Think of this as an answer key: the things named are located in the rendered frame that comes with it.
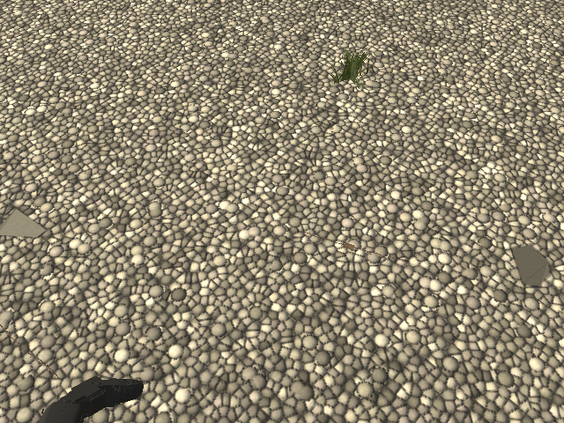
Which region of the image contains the left robot hand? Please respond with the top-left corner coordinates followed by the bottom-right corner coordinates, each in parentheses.
top-left (39, 376), bottom-right (144, 423)

